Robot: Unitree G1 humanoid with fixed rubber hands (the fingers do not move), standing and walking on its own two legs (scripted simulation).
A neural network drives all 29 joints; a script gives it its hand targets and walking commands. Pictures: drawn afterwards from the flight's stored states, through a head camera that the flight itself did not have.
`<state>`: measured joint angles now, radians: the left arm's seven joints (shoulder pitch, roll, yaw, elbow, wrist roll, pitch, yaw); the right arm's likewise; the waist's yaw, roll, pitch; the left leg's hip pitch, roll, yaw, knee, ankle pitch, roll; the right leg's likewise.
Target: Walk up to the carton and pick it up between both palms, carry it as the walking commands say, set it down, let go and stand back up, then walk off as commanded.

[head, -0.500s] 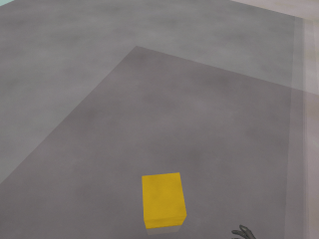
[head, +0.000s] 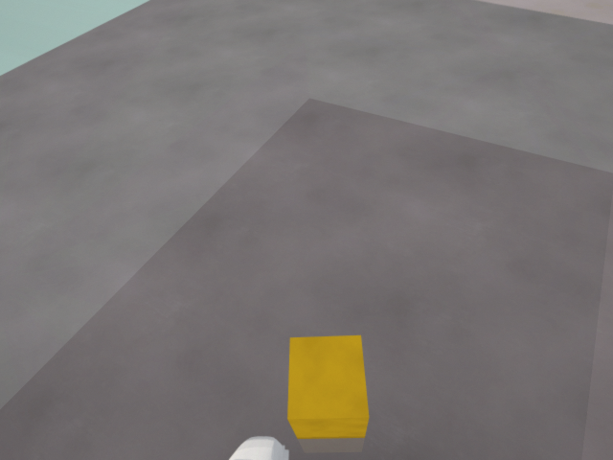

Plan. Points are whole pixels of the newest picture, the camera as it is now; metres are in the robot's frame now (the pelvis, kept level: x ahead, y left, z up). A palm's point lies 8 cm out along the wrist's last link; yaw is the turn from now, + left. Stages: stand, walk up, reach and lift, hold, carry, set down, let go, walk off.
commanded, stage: walk up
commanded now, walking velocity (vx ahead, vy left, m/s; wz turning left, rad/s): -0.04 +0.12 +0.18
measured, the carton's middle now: (328, 388) +0.40 +0.03 -0.64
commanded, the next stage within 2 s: stand in 1.70 s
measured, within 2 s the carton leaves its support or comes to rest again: neither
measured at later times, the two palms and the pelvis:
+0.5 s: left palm out of the picture -0.02 +0.30 -0.15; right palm out of the picture -0.03 -0.13 -0.12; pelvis -0.02 +0.08 +0.01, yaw +1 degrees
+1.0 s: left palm out of the picture +0.07 +0.21 -0.12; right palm out of the picture -0.05 -0.23 -0.15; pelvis +0.01 -0.01 +0.01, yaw +1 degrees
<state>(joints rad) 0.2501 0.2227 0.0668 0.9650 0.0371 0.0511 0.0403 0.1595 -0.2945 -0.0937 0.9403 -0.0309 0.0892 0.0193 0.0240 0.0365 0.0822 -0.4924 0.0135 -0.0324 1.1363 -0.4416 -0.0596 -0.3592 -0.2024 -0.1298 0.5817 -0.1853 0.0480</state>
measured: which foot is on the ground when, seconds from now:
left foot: up 0.00-0.14, down 0.16-1.00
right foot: down 0.00-0.16, up 0.18-0.52, down 0.54-0.58, up 0.60-0.76, down 0.78-1.00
